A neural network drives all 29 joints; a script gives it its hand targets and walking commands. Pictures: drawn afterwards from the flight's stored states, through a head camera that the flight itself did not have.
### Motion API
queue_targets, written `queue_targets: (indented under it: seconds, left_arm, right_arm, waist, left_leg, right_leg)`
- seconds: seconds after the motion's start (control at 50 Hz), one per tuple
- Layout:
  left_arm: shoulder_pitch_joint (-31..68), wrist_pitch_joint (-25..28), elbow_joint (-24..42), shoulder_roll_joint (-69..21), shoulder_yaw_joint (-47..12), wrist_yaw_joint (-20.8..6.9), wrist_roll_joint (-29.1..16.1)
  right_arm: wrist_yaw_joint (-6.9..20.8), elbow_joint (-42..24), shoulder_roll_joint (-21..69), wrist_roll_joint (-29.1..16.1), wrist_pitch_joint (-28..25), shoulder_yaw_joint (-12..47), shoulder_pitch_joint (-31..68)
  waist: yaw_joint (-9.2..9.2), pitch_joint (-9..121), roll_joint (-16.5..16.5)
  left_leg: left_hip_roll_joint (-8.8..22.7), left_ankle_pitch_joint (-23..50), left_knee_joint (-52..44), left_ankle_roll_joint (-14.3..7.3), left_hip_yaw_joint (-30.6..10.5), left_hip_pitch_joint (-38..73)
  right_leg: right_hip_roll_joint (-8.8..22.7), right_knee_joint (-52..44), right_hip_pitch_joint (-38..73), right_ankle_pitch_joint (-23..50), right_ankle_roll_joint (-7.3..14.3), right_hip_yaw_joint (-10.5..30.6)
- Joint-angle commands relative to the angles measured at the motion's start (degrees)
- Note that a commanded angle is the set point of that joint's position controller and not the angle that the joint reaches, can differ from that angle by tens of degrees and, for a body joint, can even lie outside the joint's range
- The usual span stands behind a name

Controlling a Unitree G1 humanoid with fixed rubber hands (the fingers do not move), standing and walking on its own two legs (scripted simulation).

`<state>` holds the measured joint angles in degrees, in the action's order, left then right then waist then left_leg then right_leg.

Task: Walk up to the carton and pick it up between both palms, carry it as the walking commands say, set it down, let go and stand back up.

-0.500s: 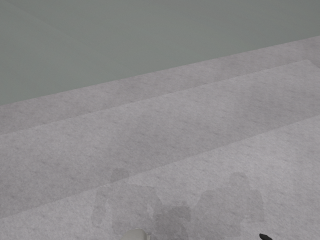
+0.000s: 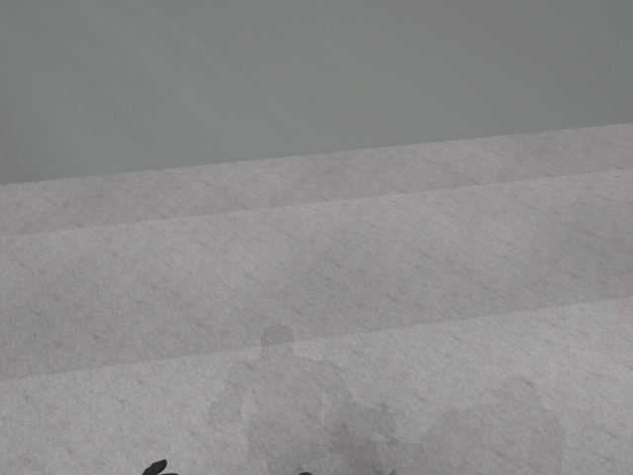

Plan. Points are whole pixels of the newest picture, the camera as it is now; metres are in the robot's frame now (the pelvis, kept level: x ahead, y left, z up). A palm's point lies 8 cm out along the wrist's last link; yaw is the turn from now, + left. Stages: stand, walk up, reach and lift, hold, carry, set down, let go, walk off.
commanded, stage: walk up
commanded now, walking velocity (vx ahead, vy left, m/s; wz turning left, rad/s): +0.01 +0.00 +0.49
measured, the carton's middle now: out of the picture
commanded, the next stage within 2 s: none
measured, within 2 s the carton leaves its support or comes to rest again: neither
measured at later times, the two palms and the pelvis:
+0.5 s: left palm out of the picture -0.08 +0.25 -0.16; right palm (482, 438) +0.18 -0.20 -0.12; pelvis -0.02 +0.00 -0.02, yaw +17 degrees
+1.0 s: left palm out of the picture -0.07 +0.25 -0.12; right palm (495, 449) +0.16 -0.22 -0.14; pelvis -0.02 -0.02 -0.01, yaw +31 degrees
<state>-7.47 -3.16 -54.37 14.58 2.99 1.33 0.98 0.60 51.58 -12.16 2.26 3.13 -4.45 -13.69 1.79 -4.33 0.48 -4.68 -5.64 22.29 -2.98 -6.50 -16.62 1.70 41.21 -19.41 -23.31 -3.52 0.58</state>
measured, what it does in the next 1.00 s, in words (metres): steps on the spot, turning left: right foot, then left foot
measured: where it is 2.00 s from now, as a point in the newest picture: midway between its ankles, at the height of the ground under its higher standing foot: outside the picture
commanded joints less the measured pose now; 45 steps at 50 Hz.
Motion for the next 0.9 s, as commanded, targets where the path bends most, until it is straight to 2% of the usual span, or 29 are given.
queue_targets:
  seconds: [0.0,0.02,0.04,0.06,0.08,0.12,0.16,0.2,0.26,0.3,0.36,0.38,0.4,0.42,0.44,0.46,0.48,0.5,0.54,0.58,0.64,0.66,0.72,0.78,0.8,0.82,0.84,0.86,0.88]
  left_arm:
    - [-10.05,2.51,0.97,6.12,1.11,1.28,-0.85]
    - [-12.8,3.03,0.91,9.63,2.32,1.42,-0.87]
    - [-10.32,2.85,2.37,12.92,2.98,1.26,-0.62]
    - [-5.57,2.75,4.18,12.0,2.61,1.34,-0.83]
    - [-4.14,2.9,5.24,9.9,2.0,1.43,-0.8]
    - [-1.05,3.32,5.81,6.95,1.27,1.72,-0.01]
    - [-2.57,3.91,6.1,5.68,1.38,1.41,0.64]
    - [-6.26,4.03,5.75,6.44,2.02,1.06,0.99]
    - [-11.47,4.19,4.97,8.62,3.5,0.55,0.82]
    - [-10.72,4.13,5.49,9.99,4.2,0.23,0.66]
    - [-8.81,3.71,5.54,10.48,4.31,-0.03,0.4]
    - [-7.77,3.3,5.31,10.62,4.38,-0.06,0.39]
    - [-9.1,3.13,5.45,9.98,4.17,-0.49,0.0]
    - [-10.92,3.14,6.92,6.1,3.23,-0.74,-0.07]
    - [-9.51,2.37,8.98,1.86,2.14,-0.34,0.54]
    - [-5.43,1.67,8.62,2.76,2.09,0.38,0.48]
    - [-2.89,1.55,9.36,4.14,2.01,-0.14,-0.04]
    - [-2.92,1.72,8.51,3.75,1.64,-0.38,-0.13]
    - [-6.93,1.73,6.09,3.48,1.3,-0.65,0.49]
    - [-6.59,1.23,6.19,3.8,1.98,-0.92,0.93]
    - [-4.99,0.83,7.56,3.67,1.89,-0.98,0.57]
    - [-4.01,0.72,7.46,4.37,1.84,-1.07,0.5]
    - [-2.59,0.86,8.78,5.0,1.54,-0.52,-0.09]
    - [-5.57,1.54,8.08,5.12,0.72,0.08,-0.8]
    - [-8.32,2.07,7.26,6.66,1.18,0.22,-0.83]
    - [-11.49,2.52,6.16,9.04,1.77,0.57,-0.6]
    - [-15.15,2.93,5.75,13.17,3.1,0.73,0.12]
    - [-10.7,2.53,7.97,15.09,2.94,0.55,0.1]
    - [-6.13,2.4,9.14,13.14,2.45,0.31,-0.04]
  right_arm:
    - [-0.56,-4.46,-10.63,-1.24,-0.62,-3.32,3.3]
    - [-0.65,-5.24,-7.49,-1.83,-1.07,-2.3,4.15]
    - [-0.77,-6.36,-4.26,-1.93,-0.91,-2.19,3.16]
    - [-0.87,-4.63,-5.83,0.16,-0.66,-3.17,-0.18]
    - [-0.34,-5.33,-7.77,0.49,-0.25,-3.34,1.12]
    - [0.93,-3.76,-7.43,0.32,-0.06,-2.97,-1.1]
    - [1.35,-3.55,-6.15,-0.83,0.1,-2.42,-1.57]
    - [1.71,-5.27,-5.06,-1.25,0.38,-1.34,1.34]
    - [2.04,-6.57,-4.35,-0.52,0.71,-0.42,6.68]
    - [1.76,-7.43,-4.76,-0.66,0.39,-0.36,6.88]
    - [1.69,-7.18,-4.46,-0.74,0.07,-0.04,5.82]
    - [1.59,-6.91,-4.34,-0.75,-0.22,-0.39,4.63]
    - [1.15,-6.48,-5.7,-0.7,-0.79,-0.89,2.01]
    - [0.64,-6.12,-11.71,-0.76,-1.63,-2.91,-1.2]
    - [-0.09,-6.81,-16.89,-1.16,-2.2,-4.23,-4.08]
    - [-0.93,-4.94,-15.82,-1.57,-2.3,-4.2,-8.74]
    - [-0.9,-4.41,-14.18,-1.34,-2.29,-3.33,-7.56]
    - [-1.16,-5.4,-12.71,-1.2,-2.15,-2.75,-3.78]
    - [-1.93,-7.74,-11.05,-0.55,-2.04,-2.4,3.05]
    - [-1.51,-7.75,-10.39,-0.9,-1.86,-1.75,3.45]
    - [-0.82,-7.07,-11.08,-0.86,-1.5,-1.83,4.59]
    - [-0.78,-7.45,-11.32,-0.74,-1.33,-1.97,4.92]
    - [-0.72,-7.12,-12.57,-1.07,-1.14,-2.23,4.9]
    - [-0.58,-7.01,-13.61,-1.53,-0.52,-2.38,4.28]
    - [-0.49,-6.45,-12.39,-2.05,-0.46,-2.0,4.56]
    - [-0.53,-7.12,-9.68,-2.44,-0.75,-1.46,4.19]
    - [-0.53,-8.93,-5.66,-3.07,-1.07,-0.29,6.1]
    - [-1.01,-8.08,-4.92,-1.48,-0.61,-0.86,4.19]
    - [-0.68,-7.22,-7.53,-0.32,-0.07,-1.5,4.06]
  waist:
    - [-4.63,7.18,4.46]
    - [-6.38,6.7,-4.7]
    - [-5.77,6.26,-19.87]
    - [-3.15,2.7,-14.03]
    - [-3.79,1.39,-7.69]
    - [-1.27,-0.04,-6.04]
    - [-1.53,3.06,-7.89]
    - [-3.48,2.72,-11.22]
    - [-6.84,3.72,-11.53]
    - [-6.12,5.63,-11.25]
    - [-4.34,4.78,-11.25]
    - [-3.08,6.21,-9.21]
    - [-1.0,8.37,-4.42]
    - [0.58,11.09,8.58]
    - [0.41,13.4,20.45]
    - [1.86,13.37,13.6]
    - [2.25,10.29,8.84]
    - [0.8,8.31,6.81]
    - [-2.32,7.89,6.99]
    - [-1.85,8.41,5.1]
    - [-2.53,3.83,8.84]
    - [-1.66,4.78,7.59]
    - [-1.41,5.01,9.69]
    - [-2.08,5.72,10.79]
    - [-3.08,7.32,7.08]
    - [-5.34,7.25,1.91]
    - [-7.58,7.28,-15.47]
    - [-5.36,3.61,-17.88]
    - [-4.0,2.82,-13.27]
  left_leg:
    - [10.92,-9.15,-5.16,0.5,-13.09,-7.58]
    - [6.06,-13.31,3.19,3.2,-9.83,-12.17]
    - [-0.16,-23.27,19.96,5.82,-0.28,-19.08]
    - [1.6,-23.59,30.49,6.67,2.4,-18.44]
    - [2.65,-21.37,36.4,7.19,4.07,-16.7]
    - [4.82,-16.1,41.36,7.91,3.8,-12.43]
    - [4.73,-15.14,39.84,8.43,6.28,-13.79]
    - [5.09,-15.52,34.21,8.55,7.93,-14.75]
    - [6.21,-18.77,26.44,8.27,8.67,-15.0]
    - [5.61,-19.76,22.85,7.64,9.74,-11.16]
    - [4.67,-16.1,13.56,6.15,11.14,-3.77]
    - [3.87,-11.12,7.21,5.34,13.06,0.98]
    - [6.35,-3.89,-0.41,3.84,10.09,8.51]
    - [15.69,12.3,-2.18,0.89,-0.54,18.48]
    - [31.11,39.62,-0.72,-5.99,-18.69,25.03]
    - [28.76,39.44,0.52,-10.15,-11.89,23.06]
    - [26.47,31.88,0.01,-9.83,-10.7,20.0]
    - [23.78,26.49,-0.33,-8.41,-9.23,18.25]
    - [19.03,25.89,0.33,-6.1,-3.16,15.2]
    - [18.9,23.45,-0.39,-6.79,-4.52,13.86]
    - [16.55,10.66,-3.79,-5.98,-3.66,5.25]
    - [16.34,6.8,-3.7,-6.12,-5.1,6.7]
    - [16.4,4.18,-3.54,-6.06,-8.83,5.07]
    - [14.57,3.99,-2.13,-3.51,-10.26,3.28]
    - [13.74,3.63,-0.25,-1.67,-10.32,-0.46]
    - [10.17,-1.23,4.19,1.04,-9.16,-6.24]
    - [2.8,-14.93,17.05,3.88,-2.19,-15.23]
    - [0.81,-27.65,28.49,5.02,2.77,-17.78]
    - [3.88,-26.51,35.76,5.51,3.76,-15.75]
  right_leg:
    - [1.38,-17.65,17.39,7.72,3.65,-0.52]
    - [10.95,-26.35,19.76,2.73,5.72,8.56]
    - [24.42,-30.86,18.33,0.24,10.04,21.48]
    - [26.63,-32.46,10.27,2.93,11.87,19.2]
    - [23.81,-32.01,6.04,3.14,13.29,14.96]
    - [16.3,-27.72,2.29,13.14,11.95,6.68]
    - [13.25,-24.92,8.45,20.88,10.69,-0.45]
    - [13.52,-22.39,13.28,29.46,10.43,-2.13]
    - [15.5,-20.5,18.33,36.62,11.82,-0.6]
    - [17.74,-18.56,17.84,40.35,12.38,-0.58]
    - [17.49,-16.42,11.97,33.69,9.95,-2.45]
    - [16.48,-13.18,10.88,29.48,8.55,-5.22]
    - [14.92,-6.1,7.48,26.81,5.99,-7.87]
    - [10.14,4.21,-3.16,13.38,1.41,-10.66]
    - [4.04,15.66,-16.23,-12.76,-1.06,-9.32]
    - [6.3,22.2,-14.39,-10.4,-0.42,-2.85]
    - [5.85,23.18,-15.15,-8.1,-0.37,-2.11]
    - [6.26,22.31,-16.66,-6.22,-0.42,-1.35]
    - [6.27,21.76,-13.58,-1.33,-0.91,-2.67]
    - [4.77,20.29,-11.97,-0.02,-1.02,-2.36]
    - [3.43,14.58,-7.66,0.99,-1.01,-2.46]
    - [2.99,11.57,-7.82,1.34,-0.98,-2.99]
    - [1.48,4.26,-4.45,0.29,-0.65,-2.32]
    - [-0.49,-8.71,3.81,2.78,0.5,-4.64]
    - [0.2,-13.4,11.63,7.39,1.52,-4.62]
    - [5.76,-18.65,17.5,9.94,2.52,-0.51]
    - [20.51,-25.56,21.2,10.07,6.15,14.36]
    - [27.08,-27.59,13.73,13.84,9.86,17.71]
    - [26.22,-27.84,9.01,13.55,12.04,14.17]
